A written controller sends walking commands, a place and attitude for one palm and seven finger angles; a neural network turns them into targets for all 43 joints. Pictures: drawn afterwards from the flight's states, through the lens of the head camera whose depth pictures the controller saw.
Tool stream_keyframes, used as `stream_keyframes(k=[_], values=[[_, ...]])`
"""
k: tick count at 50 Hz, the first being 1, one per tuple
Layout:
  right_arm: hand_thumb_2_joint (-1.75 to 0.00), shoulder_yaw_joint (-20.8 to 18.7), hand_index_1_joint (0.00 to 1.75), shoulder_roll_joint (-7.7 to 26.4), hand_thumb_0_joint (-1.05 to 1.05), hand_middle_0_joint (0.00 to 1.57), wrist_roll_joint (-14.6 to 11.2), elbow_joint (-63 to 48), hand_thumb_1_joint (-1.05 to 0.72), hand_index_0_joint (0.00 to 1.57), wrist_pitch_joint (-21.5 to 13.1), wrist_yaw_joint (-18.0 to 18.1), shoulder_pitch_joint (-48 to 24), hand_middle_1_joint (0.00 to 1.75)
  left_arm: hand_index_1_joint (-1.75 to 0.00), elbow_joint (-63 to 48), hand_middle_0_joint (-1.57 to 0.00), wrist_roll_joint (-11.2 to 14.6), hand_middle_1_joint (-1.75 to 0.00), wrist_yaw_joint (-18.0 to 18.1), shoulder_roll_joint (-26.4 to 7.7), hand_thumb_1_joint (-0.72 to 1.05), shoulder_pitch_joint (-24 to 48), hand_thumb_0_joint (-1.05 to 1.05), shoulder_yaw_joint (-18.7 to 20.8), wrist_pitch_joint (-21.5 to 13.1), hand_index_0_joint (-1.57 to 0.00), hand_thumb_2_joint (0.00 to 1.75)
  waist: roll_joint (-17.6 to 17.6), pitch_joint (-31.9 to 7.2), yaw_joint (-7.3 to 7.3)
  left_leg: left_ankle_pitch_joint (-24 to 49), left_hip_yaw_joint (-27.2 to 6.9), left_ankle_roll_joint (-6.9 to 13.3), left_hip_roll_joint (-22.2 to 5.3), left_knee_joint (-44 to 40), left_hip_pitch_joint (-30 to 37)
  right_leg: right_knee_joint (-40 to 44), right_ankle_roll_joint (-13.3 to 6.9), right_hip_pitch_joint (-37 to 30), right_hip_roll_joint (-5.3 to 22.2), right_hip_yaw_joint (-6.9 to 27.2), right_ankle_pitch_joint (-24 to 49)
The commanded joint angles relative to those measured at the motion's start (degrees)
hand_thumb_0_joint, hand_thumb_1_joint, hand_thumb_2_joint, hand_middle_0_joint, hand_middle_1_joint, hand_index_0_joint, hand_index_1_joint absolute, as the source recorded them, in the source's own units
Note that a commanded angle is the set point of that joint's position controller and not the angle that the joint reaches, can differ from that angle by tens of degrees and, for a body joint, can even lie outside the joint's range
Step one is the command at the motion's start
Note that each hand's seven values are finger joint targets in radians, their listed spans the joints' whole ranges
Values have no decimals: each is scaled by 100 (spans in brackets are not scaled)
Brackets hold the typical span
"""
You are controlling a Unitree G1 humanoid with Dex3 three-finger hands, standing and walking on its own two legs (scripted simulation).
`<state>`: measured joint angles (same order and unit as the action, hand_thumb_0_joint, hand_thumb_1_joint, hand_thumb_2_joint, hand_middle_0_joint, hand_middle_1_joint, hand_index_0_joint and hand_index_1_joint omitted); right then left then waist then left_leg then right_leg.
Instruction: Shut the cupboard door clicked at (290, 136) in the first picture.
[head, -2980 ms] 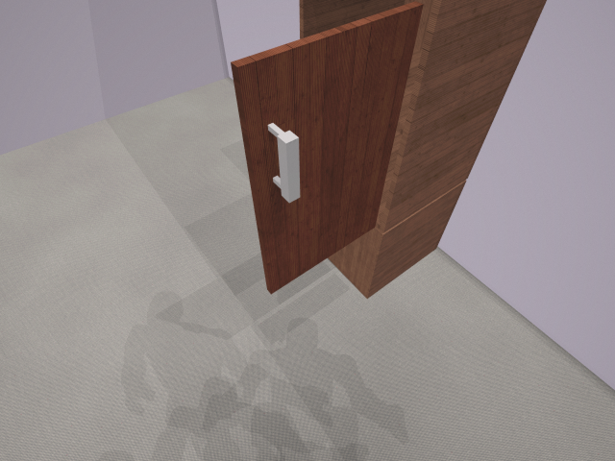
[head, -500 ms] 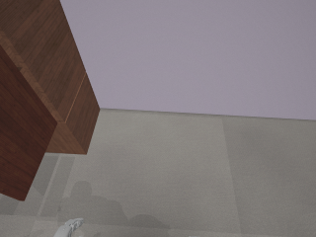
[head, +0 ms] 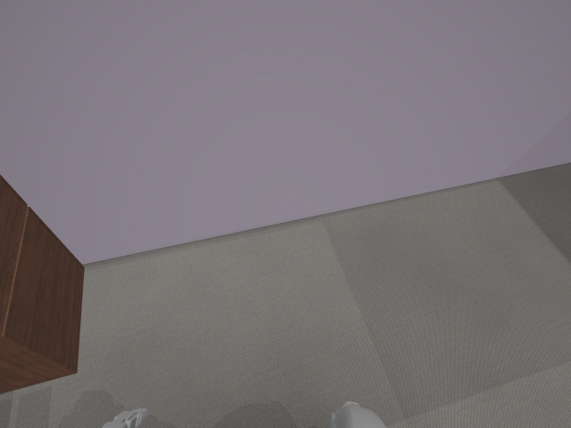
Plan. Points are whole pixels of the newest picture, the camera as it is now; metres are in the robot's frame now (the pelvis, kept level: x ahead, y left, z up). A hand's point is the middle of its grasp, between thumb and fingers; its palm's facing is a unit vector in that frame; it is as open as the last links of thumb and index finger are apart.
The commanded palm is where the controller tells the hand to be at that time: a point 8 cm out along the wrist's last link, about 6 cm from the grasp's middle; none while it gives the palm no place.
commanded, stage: walk to a spot facing it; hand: left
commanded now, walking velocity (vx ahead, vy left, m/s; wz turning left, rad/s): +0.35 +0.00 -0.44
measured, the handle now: out of the picture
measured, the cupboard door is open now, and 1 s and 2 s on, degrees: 91 91 91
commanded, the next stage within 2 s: turn to face it in 0.78 s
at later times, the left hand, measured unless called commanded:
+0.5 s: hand (211, 323) +0.31 +0.16 -0.18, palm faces -0.21 -0.97 -0.15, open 7.4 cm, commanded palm none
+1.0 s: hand (256, 246) +0.49 +0.09 -0.20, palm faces -0.28 -0.95 -0.16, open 7.3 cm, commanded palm none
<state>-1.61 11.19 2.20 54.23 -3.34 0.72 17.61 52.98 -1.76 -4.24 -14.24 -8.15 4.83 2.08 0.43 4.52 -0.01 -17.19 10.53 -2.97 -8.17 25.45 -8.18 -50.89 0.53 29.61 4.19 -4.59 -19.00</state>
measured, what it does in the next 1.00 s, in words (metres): walks ahead, turning right: right foot, then left foot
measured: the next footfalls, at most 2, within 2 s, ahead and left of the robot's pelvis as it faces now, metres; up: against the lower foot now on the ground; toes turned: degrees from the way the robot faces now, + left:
right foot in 0.10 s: +0.15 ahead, -0.15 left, +0.00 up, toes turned -8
left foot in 0.38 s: +0.28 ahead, +0.11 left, +0.00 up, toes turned -1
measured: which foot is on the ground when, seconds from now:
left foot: down 0.00-0.10, up 0.12-0.36, down 0.38-0.68, up 0.70-0.94, down 0.96-1.00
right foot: up 0.00-0.08, down 0.10-0.36, up 0.38-0.66, down 0.68-0.98, up 1.00-1.00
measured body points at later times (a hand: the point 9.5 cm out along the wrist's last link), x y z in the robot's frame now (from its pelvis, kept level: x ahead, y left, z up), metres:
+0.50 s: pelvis +0.21 -0.02 -0.01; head +0.25 +0.00 +0.44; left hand +0.32 +0.21 -0.17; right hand +0.20 -0.25 -0.14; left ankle +0.23 +0.11 -0.74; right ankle +0.15 -0.14 -0.66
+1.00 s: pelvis +0.43 -0.08 -0.02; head +0.46 -0.07 +0.43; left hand +0.51 +0.14 -0.18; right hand +0.42 -0.34 -0.15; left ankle +0.53 +0.01 -0.74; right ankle +0.33 -0.19 -0.73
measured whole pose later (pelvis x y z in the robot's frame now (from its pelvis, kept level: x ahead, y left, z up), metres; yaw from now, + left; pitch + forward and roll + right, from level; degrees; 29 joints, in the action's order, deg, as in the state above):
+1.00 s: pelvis +0.43 -0.08 -0.02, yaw -19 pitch +0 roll -2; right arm -2.6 10.5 1.7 55.8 -3.9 0.0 10.7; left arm 61.5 -1.0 -0.7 -11.1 -16.7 3.4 -1.0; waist 1.0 2.9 -0.4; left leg -10.6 6.2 -0.2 -6.1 35.5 -22.1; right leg -38.3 0.2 12.0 0.6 -3.1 -25.1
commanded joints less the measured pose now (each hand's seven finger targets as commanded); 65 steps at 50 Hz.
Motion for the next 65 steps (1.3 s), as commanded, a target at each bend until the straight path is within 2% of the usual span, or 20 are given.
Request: stream_keyframes(k=[1, 3, 5, 6, 10, 16, 17, 18, 19, 25, 30, 32, 34, 37, 46, 49, 54, 58, 61, 65], values=[[-90, -308, 30, 1175, 0, 20, 26, -152, -90, 20, -1, -1, 332, 30, -30, -613, -20, 8, -30, -29, -172, 90, 505, 0, 1, -188, -20, 90, -887, -282, -149, 413, -295, 633, -1168, -880, -242, 1117, -78, -917, -173, -334, 174], [-90, -280, 30, 1139, 0, 20, -7, -178, -90, 20, 43, -25, 92, 30, -30, -330, -20, -18, -30, 22, -409, 90, -332, 0, 98, -233, -20, 90, -408, -427, 356, 715, 67, 392, -820, 461, -1033, 1707, -263, -2539, -441, -439, 326], [-90, -140, 30, 548, 0, 20, -179, -654, -90, 20, 33, -101, -467, 30, -30, 135, -20, 38, -30, 223, -1620, 90, -2047, 0, 388, -354, -20, 90, 2211, -1115, 1100, -2043, 213, -43, 434, 4218, -3509, 3626, -1370, -4380, 2013, 3651, -840], [-90, -191, 30, 732, 0, 20, -123, -732, -90, 20, 40, -98, -855, 30, -30, 92, -20, 126, -30, 316, -1632, 90, -1804, 0, 390, -299, -20, 90, 965, -512, 1026, -1842, -789, 25, 130, 4693, -3906, 3922, -1682, -3741, 2123, 3846, -945], [-90, -242, 30, 651, 0, 20, -39, -287, -90, 20, 147, -104, -352, 30, -30, -279, -20, 34, -30, 416, -766, 90, -256, 0, 123, -423, -20, 90, 1090, -400, 8, -600, -914, -81, -249, 3626, -2479, 3817, -1180, -1669, 1243, 1876, -117], [-90, -211, 30, 441, 0, 20, -30, 13, -90, 20, 26, -159, 497, 30, -30, -74, -20, 49, -30, 293, -755, 90, -89, 0, 135, -438, -20, 90, 59, -487, -420, 523, -64, -99, 403, 510, 58, 3029, -794, -655, 441, 1194, -827], [-90, -274, 30, 736, 0, 20, -22, 146, -90, 20, -31, -97, 928, 30, -30, -122, -20, 56, -30, 264, -545, 90, -69, 0, 80, -416, -20, 90, -557, -564, -608, -108, -578, 38, 71, 78, 731, 2112, -615, -161, 130, 994, -886], [-90, -417, 30, 1371, 0, 20, 82, 259, -90, 20, -92, -36, 1622, 30, -30, -271, -20, 88, -30, 230, -40, 90, -90, 0, 0, -400, -20, 90, -2159, -714, -886, -1218, -2742, 585, -1366, -925, 1277, 49, -264, 843, -614, 235, -1220], [-90, -428, 30, 1557, 0, 20, 80, 256, -90, 20, -75, 49, 1870, 30, -30, -519, -20, 83, -30, 215, -107, 90, 287, 0, -13, -472, -20, 90, -1849, -703, -967, -1386, -3895, 1202, -2214, -1496, 1457, -1082, -228, 1447, -464, 426, -1384], [-90, -238, 30, 836, 0, 20, 26, 250, -90, 20, -189, 60, 893, 30, -30, -256, -20, 32, -30, 80, 165, 90, 463, 0, -104, -357, -20, 90, -1167, -309, -316, 1903, -764, 720, -1157, -1037, 456, -376, -90, 656, 178, 191, 20], [-90, -270, 30, 862, 0, 20, 19, 361, -90, 20, -45, 2, 780, 30, -30, -136, -20, 12, -30, 71, 124, 90, 361, 0, -69, -333, -20, 90, -812, -241, -208, 759, -298, 676, -1098, -968, -95, 1339, -154, -945, -216, -429, 424], [-90, -242, 30, 775, 0, 20, -17, 344, -90, 20, 5, -26, 558, 30, -30, 133, -20, -14, -30, 121, -168, 90, -543, 0, 31, -363, -20, 90, -351, -456, 295, 1061, 84, 439, -755, 261, -638, 1932, -336, -2388, -422, -422, 573], [-90, -128, 30, 272, 0, 20, -183, -95, -90, 20, -19, -99, 48, 30, -30, 587, -20, 28, -30, 288, -1306, 90, -2234, 0, 333, -457, -20, 90, 2105, -1083, 1006, -1819, 367, 17, 438, 3791, -3199, 3535, -1478, -4500, 1952, 3373, -516], [-90, -237, 30, 467, 0, 20, -95, -133, -90, 20, -7, -74, -543, 30, -30, 363, -20, 84, -30, 471, -733, 90, -1175, 0, 170, -453, -20, 90, 1197, -289, 437, -1066, -998, 56, -294, 4320, -3499, 3768, -1506, -2914, 1766, 2700, 83], [-90, -162, 30, 227, 0, 20, -59, 345, -90, 20, 42, -136, 378, 30, -30, 446, -20, 83, -30, 381, -408, 90, -591, 0, 45, -514, -20, 90, 131, -367, -330, 944, -285, 0, 350, 364, -102, 2927, -654, -1166, 493, 687, 566], [-90, -315, 30, 1324, 0, 20, 8, 452, -90, 20, 49, 25, 1276, 30, -30, 211, -20, 108, -30, 407, 101, 90, -807, 0, -146, -473, -20, 90, -1540, -957, -600, 1583, -3485, 1447, -1792, -792, 854, -389, -30, 35, -521, -11, -1686], [-90, -183, 30, 892, 0, 20, -31, 270, -90, 20, 86, 136, 203, 30, -30, 269, -20, 136, -30, 419, 78, 90, -255, 0, -188, -331, -20, 90, -1135, -617, -189, 4100, -2241, 1209, -916, -372, -193, 269, 167, -719, -78, 216, -1109], [-90, -275, 30, 939, 0, 20, -121, 55, -90, 20, 264, 108, -418, 30, -30, 348, -20, 126, -30, 470, -120, 90, -786, 0, -72, -274, -20, 90, -609, -801, 153, 1993, -2040, 775, -307, -97, -1160, 2214, 155, -2265, -249, 73, 538], [-90, -272, 30, 504, 0, 20, -108, -259, -90, 20, 436, -65, -631, 30, -30, 111, -20, 29, -30, 526, -1042, 90, -747, 0, 116, -206, -20, 90, 1206, -327, 262, -1296, -681, 64, 797, 1964, -2059, 3937, -808, -2008, 2102, 1958, -466], [-90, -268, 30, 340, 0, 20, -139, -248, -90, 20, 469, -121, -822, 30, -30, 35, -20, 12, -30, 586, -632, 90, -547, 0, 57, -318, -20, 90, 1229, -256, 167, -1419, -665, -42, 423, 2901, -2504, 2915, -817, -2781, 1677, 505, 3865]])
